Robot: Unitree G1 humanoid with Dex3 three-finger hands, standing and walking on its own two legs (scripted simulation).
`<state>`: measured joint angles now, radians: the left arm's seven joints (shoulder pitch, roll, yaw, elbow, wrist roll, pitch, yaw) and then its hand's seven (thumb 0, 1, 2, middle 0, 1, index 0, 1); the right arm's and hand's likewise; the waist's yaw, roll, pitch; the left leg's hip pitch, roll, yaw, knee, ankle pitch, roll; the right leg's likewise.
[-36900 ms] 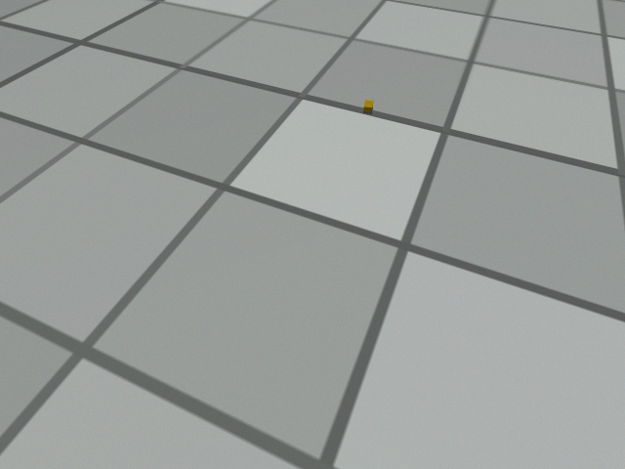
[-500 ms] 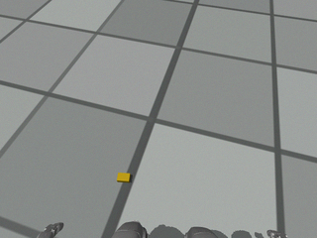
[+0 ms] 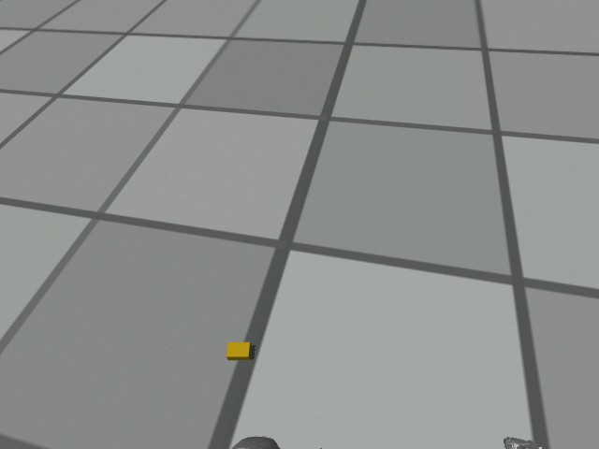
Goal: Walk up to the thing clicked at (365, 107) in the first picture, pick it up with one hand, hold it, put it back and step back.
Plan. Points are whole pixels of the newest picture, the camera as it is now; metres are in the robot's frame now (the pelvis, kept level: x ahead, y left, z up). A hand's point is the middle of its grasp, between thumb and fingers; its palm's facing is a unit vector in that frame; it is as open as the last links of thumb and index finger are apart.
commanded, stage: walk up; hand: left
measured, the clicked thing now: (239, 351) +0.50 +0.28 -0.75
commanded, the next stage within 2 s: stand in 0.98 s
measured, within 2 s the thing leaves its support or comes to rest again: neither
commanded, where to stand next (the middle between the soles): +0.12 +0.01 m, yaw +4 degrees
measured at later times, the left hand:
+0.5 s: hand out of the picture +0.07 +0.26 -0.13, palm faces +0.02 -0.89 -0.45, open 7.4 cm
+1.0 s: hand out of the picture +0.03 +0.29 -0.16, palm faces +0.09 -0.93 -0.36, open 7.4 cm
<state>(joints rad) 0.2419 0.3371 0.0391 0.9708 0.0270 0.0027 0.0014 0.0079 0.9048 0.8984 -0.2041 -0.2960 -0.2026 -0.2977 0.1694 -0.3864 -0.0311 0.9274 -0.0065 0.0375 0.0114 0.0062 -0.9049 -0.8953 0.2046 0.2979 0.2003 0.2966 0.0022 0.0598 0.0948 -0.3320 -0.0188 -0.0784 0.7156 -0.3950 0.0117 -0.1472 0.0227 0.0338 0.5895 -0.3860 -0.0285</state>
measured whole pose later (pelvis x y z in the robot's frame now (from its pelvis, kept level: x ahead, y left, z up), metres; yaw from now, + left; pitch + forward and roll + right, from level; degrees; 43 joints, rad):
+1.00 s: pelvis +0.00 +0.02 -0.01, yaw +5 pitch -3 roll -1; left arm 0.21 0.38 0.04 0.99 0.00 0.00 0.00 0.01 0.91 0.90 -0.20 -0.30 -0.20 -0.30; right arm 0.19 -0.36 -0.01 0.94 -0.02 -0.01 0.02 0.01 -0.90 -0.89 0.21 0.30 0.20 0.30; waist 0.02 -0.01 0.10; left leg -0.25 0.03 -0.05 0.66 -0.36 -0.02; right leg -0.27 0.00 0.01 0.61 -0.29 0.00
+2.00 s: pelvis +0.00 +0.01 +0.02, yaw +4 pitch -1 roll +0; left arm 0.08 0.35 0.00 1.14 0.00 -0.01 -0.02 0.01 0.91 0.90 -0.20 -0.30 -0.20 -0.30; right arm 0.10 -0.36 0.00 1.15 -0.01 -0.01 0.02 0.01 -0.90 -0.90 0.20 0.30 0.20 0.30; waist 0.00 0.00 0.05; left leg -0.10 0.03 -0.03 0.31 -0.19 -0.04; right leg -0.16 0.00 0.02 0.35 -0.16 0.00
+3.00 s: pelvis +0.02 +0.02 +0.02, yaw +5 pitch -1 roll +0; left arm 0.10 0.35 0.00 1.13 0.00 -0.01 -0.01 0.01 0.91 0.90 -0.20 -0.30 -0.20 -0.30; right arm 0.10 -0.36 0.01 1.12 -0.01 0.00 0.01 0.01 -0.90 -0.90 0.21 0.30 0.20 0.30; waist 0.00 0.00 0.05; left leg -0.08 0.03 -0.03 0.30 -0.20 -0.04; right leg -0.13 -0.01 0.01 0.32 -0.17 0.01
